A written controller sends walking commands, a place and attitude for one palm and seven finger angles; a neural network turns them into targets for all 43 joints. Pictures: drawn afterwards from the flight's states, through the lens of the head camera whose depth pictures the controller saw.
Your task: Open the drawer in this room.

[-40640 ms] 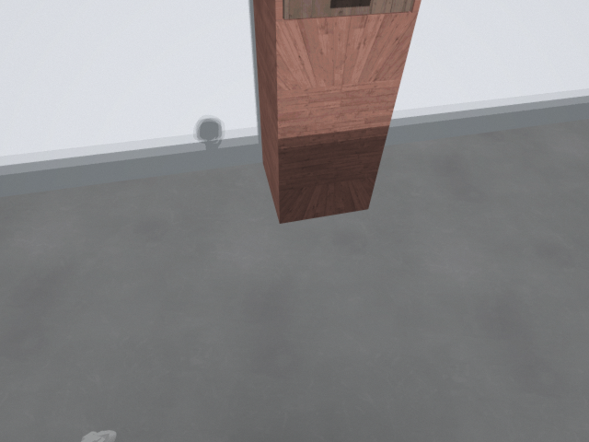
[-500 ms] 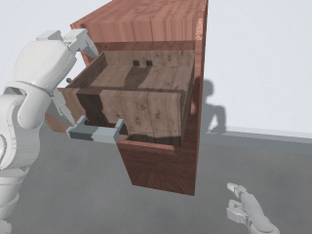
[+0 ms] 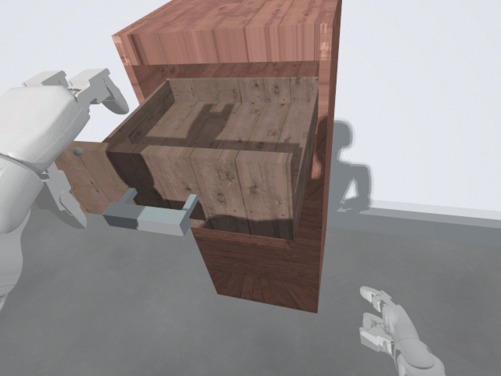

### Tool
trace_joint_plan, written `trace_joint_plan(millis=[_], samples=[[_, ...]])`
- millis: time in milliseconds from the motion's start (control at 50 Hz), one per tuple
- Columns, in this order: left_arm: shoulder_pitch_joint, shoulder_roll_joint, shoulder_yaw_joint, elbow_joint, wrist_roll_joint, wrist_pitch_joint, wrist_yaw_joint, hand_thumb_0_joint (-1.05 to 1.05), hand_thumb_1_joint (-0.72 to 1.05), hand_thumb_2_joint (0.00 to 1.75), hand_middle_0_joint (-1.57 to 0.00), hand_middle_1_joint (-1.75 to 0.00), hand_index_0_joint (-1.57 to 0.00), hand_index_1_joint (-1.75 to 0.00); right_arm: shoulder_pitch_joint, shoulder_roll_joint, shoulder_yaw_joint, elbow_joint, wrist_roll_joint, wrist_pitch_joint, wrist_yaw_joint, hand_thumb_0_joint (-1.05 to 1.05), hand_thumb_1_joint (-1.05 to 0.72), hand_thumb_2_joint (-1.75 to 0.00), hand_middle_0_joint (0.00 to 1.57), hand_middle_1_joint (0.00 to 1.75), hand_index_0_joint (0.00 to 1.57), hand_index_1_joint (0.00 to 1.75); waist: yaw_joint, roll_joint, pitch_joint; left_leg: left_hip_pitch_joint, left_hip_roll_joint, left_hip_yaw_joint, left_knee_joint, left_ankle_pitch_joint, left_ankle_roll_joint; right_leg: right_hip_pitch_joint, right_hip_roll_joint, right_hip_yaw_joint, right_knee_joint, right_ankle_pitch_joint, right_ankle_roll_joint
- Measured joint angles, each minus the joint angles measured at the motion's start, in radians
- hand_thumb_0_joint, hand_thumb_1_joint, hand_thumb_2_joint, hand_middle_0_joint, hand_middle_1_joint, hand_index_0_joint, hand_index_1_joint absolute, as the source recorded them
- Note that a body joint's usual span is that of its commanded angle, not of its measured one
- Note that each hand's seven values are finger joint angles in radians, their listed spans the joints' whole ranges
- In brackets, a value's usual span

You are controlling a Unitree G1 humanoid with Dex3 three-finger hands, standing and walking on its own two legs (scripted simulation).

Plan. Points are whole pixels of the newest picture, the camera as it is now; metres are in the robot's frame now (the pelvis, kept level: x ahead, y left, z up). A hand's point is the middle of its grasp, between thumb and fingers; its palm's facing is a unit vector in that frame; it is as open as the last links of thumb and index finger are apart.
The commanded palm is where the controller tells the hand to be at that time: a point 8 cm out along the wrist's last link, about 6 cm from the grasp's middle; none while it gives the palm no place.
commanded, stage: draw the hand back to the body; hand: left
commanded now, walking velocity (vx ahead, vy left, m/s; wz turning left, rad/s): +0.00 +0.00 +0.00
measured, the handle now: (153, 207) +0.28 +0.19 +0.18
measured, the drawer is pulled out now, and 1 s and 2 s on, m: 0.29 0.29 0.29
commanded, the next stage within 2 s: step back with the hand held close in 1.24 s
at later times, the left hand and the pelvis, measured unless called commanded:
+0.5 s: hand (32, 133) +0.21 +0.21 +0.35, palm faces +0.47 -0.84 -0.26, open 13.1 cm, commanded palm +0.17 +0.25 +0.35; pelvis +0.01 +0.00 +0.01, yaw -1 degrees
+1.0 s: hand (50, 142) +0.23 +0.22 +0.33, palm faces +0.53 -0.78 -0.33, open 9.0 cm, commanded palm +0.18 +0.27 +0.33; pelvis +0.04 +0.00 +0.01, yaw -2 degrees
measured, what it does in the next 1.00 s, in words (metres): stands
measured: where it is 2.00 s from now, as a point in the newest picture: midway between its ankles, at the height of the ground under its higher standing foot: outside the picture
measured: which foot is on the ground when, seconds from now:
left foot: down 0.00-1.00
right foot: down 0.00-1.00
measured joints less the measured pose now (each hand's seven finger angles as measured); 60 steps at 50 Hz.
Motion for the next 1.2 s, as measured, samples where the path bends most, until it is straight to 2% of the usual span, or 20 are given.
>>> trace_joint_plan(millis=[140,260,280,300,320,340,380,400,440,520,580,640,720,800,900,1080,1200], samples=[[0.083,0.016,0.015,-0.070,-0.021,-0.039,-0.028,0.00,-0.49,0.30,-0.32,-1.20,-0.32,-1.21,-0.004,-0.004,0.000,-0.001,-0.012,-0.016,-0.014,0.01,-0.90,-0.90,0.20,0.30,0.20,0.30,0.005,-0.009,0.004,0.000,-0.003,-0.007,0.004,-0.003,0.003,0.007,-0.002,-0.007,-0.006,0.000,0.003],[0.130,0.050,0.075,-0.097,-0.070,-0.089,-0.032,0.00,-0.49,0.30,-0.32,-1.20,-0.32,-1.21,0.004,-0.003,-0.004,-0.003,-0.018,-0.035,-0.021,0.01,-0.90,-0.90,0.20,0.30,0.20,0.30,0.006,-0.014,0.009,0.005,-0.004,-0.011,-0.002,0.001,0.005,0.017,-0.003,-0.011,-0.022,0.008,0.006],[0.133,0.024,0.109,-0.097,-0.196,-0.113,-0.005,0.00,-0.49,0.30,-0.32,-1.20,-0.32,-1.21,0.011,0.000,-0.010,-0.010,-0.019,-0.048,-0.027,0.01,-0.90,-0.90,0.20,0.30,0.20,0.30,0.004,-0.008,0.020,0.013,-0.002,-0.015,-0.005,0.002,0.006,0.032,0.000,-0.014,-0.036,0.013,0.005],[0.144,-0.019,0.149,-0.096,-0.331,-0.165,0.053,0.00,-0.49,0.30,-0.32,-1.20,-0.33,-1.20,0.017,0.007,-0.012,-0.012,-0.024,-0.074,-0.038,0.01,-0.90,-0.90,0.20,0.30,0.20,0.30,-0.001,-0.005,0.034,0.023,0.001,-0.017,-0.009,0.003,0.005,0.048,0.004,-0.016,-0.054,0.022,0.002],[0.164,-0.068,0.186,-0.103,-0.445,-0.220,0.117,0.00,-0.48,0.30,-0.32,-1.19,-0.33,-1.20,0.022,0.019,-0.011,-0.009,-0.029,-0.100,-0.048,0.01,-0.90,-0.90,0.20,0.30,0.20,0.30,-0.010,-0.008,0.045,0.032,0.005,-0.017,-0.018,0.006,0.005,0.061,0.008,-0.015,-0.072,0.031,0.001],[0.185,-0.118,0.217,-0.120,-0.534,-0.267,0.173,0.00,-0.47,0.31,-0.32,-1.19,-0.33,-1.19,0.028,0.035,-0.010,-0.004,-0.032,-0.120,-0.056,0.01,-0.90,-0.90,0.20,0.30,0.20,0.30,-0.021,-0.016,0.053,0.042,0.009,-0.015,-0.029,0.009,0.004,0.072,0.011,-0.012,-0.091,0.040,0.000],[0.209,-0.204,0.265,-0.160,-0.647,-0.347,0.262,0.00,-0.45,0.32,-0.32,-1.17,-0.32,-1.18,0.047,0.065,-0.006,0.014,-0.039,-0.155,-0.066,0.01,-0.90,-0.90,0.20,0.30,0.20,0.30,-0.039,-0.043,0.066,0.060,0.017,-0.009,-0.048,0.014,0.001,0.093,0.019,-0.004,-0.122,0.055,0.000],[0.205,-0.239,0.280,-0.171,-0.681,-0.380,0.297,0.00,-0.43,0.33,-0.32,-1.16,-0.32,-1.16,0.060,0.077,-0.007,0.025,-0.043,-0.168,-0.070,0.01,-0.90,-0.90,0.20,0.30,0.20,0.30,-0.044,-0.055,0.072,0.069,0.022,-0.007,-0.054,0.014,-0.001,0.105,0.024,-0.001,-0.136,0.060,-0.002],[0.183,-0.300,0.302,-0.172,-0.722,-0.430,0.356,0.00,-0.39,0.34,-0.31,-1.13,-0.32,-1.14,0.091,0.092,-0.010,0.048,-0.048,-0.187,-0.075,0.01,-0.90,-0.90,0.20,0.30,0.20,0.30,-0.052,-0.080,0.079,0.089,0.025,-0.003,-0.068,0.013,-0.003,0.126,0.027,0.004,-0.156,0.066,-0.004],[0.156,-0.380,0.330,-0.144,-0.745,-0.463,0.431,0.00,-0.29,0.39,-0.30,-1.06,-0.30,-1.07,0.147,0.090,-0.024,0.086,-0.057,-0.204,-0.076,0.01,-0.90,-0.90,0.20,0.30,0.20,0.30,-0.062,-0.108,0.087,0.124,0.026,0.010,-0.093,0.011,-0.003,0.155,0.027,0.018,-0.177,0.067,-0.005],[0.194,-0.406,0.332,-0.155,-0.745,-0.464,0.457,0.00,-0.20,0.43,-0.29,-1.00,-0.29,-1.01,0.174,0.075,-0.041,0.100,-0.062,-0.213,-0.072,0.01,-0.90,-0.90,0.20,0.30,0.20,0.30,-0.074,-0.111,0.085,0.139,0.025,0.024,-0.102,0.005,0.000,0.163,0.025,0.032,-0.180,0.062,-0.003],[0.267,-0.397,0.330,-0.190,-0.741,-0.471,0.462,0.00,-0.10,0.47,-0.28,-0.94,-0.28,-0.94,0.184,0.061,-0.059,0.106,-0.065,-0.219,-0.069,0.01,-0.90,-0.90,0.20,0.30,0.20,0.30,-0.088,-0.110,0.077,0.144,0.026,0.036,-0.102,-0.005,0.003,0.164,0.024,0.044,-0.179,0.055,-0.001],[0.339,-0.359,0.345,-0.219,-0.737,-0.484,0.458,0.00,0.03,0.53,-0.27,-0.85,-0.27,-0.86,0.184,0.050,-0.082,0.099,-0.060,-0.220,-0.069,0.01,-0.90,-0.90,0.20,0.30,0.20,0.30,-0.093,-0.101,0.066,0.145,0.028,0.044,-0.095,-0.019,0.003,0.164,0.026,0.053,-0.177,0.046,0.001],[0.353,-0.329,0.382,-0.195,-0.743,-0.491,0.457,0.00,0.17,0.59,-0.26,-0.76,-0.27,-0.77,0.170,0.050,-0.092,0.091,-0.052,-0.212,-0.070,0.01,-0.90,-0.90,0.20,0.30,0.20,0.30,-0.087,-0.090,0.055,0.143,0.029,0.044,-0.094,-0.025,0.002,0.164,0.026,0.052,-0.179,0.042,0.001],[0.358,-0.338,0.406,-0.157,-0.751,-0.478,0.461,0.00,0.34,0.66,-0.25,-0.65,-0.25,-0.66,0.144,0.057,-0.089,0.077,-0.049,-0.199,-0.068,0.01,-0.90,-0.90,0.20,0.30,0.20,0.30,-0.076,-0.080,0.046,0.140,0.027,0.038,-0.097,-0.025,0.000,0.162,0.025,0.047,-0.179,0.039,-0.001],[0.395,-0.372,0.380,-0.184,-0.740,-0.445,0.468,0.01,0.66,0.80,-0.22,-0.45,-0.23,-0.46,0.121,0.074,-0.078,0.064,-0.055,-0.192,-0.071,0.01,-0.90,-0.90,0.20,0.30,0.20,0.30,-0.051,-0.084,0.036,0.136,0.032,0.026,-0.090,-0.029,-0.008,0.164,0.032,0.035,-0.178,0.034,-0.010],[0.362,-0.365,0.383,-0.170,-0.738,-0.441,0.476,0.01,0.80,0.86,-0.21,-0.35,-0.22,-0.36,0.117,0.076,-0.074,0.067,-0.055,-0.186,-0.071,0.01,-0.90,-0.90,0.20,0.30,0.20,0.30,-0.048,-0.083,0.038,0.141,0.035,0.018,-0.090,-0.025,-0.013,0.171,0.035,0.027,-0.179,0.036,-0.015]])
